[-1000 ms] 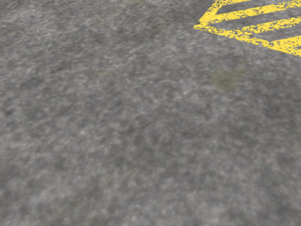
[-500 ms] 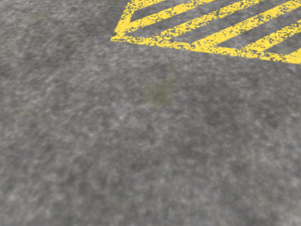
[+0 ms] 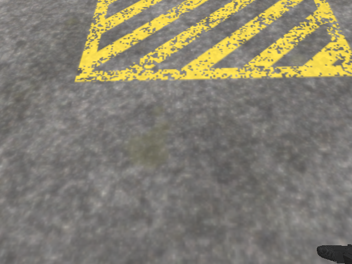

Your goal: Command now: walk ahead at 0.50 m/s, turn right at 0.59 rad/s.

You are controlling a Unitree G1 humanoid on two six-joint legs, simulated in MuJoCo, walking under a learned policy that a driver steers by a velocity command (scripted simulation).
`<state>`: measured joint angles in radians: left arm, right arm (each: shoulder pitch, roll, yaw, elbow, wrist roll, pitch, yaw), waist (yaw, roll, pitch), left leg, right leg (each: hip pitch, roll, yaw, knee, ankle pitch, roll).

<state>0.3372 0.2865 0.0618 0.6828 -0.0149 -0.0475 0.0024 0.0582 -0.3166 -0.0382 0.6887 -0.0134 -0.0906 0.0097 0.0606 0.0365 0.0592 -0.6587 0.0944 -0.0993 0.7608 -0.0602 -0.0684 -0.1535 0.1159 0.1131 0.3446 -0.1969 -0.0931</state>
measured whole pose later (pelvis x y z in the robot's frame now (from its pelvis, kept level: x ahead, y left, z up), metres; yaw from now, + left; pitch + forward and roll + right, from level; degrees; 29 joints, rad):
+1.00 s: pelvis +0.37 +0.01 -0.02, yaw -11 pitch -1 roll -1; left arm 0.11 0.24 0.04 0.78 0.02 0.01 0.03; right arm 0.23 -0.28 -0.03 0.83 -0.01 0.03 -0.02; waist -0.02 0.00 0.03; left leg -0.28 0.04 -0.04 0.61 -0.31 -0.02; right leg -0.32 0.01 -0.03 0.54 -0.21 -0.01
